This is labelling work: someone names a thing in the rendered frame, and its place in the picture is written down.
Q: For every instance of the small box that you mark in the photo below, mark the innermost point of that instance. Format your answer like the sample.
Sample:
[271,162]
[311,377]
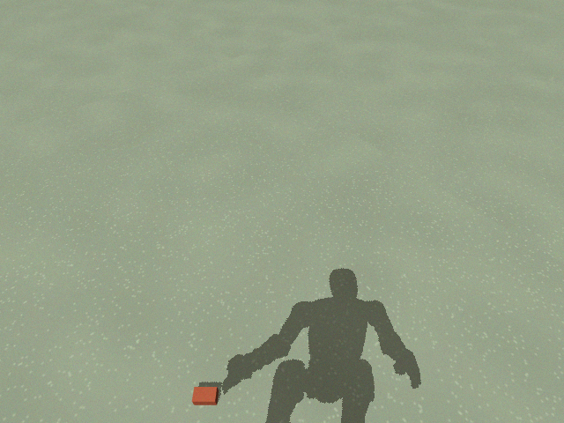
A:
[205,396]

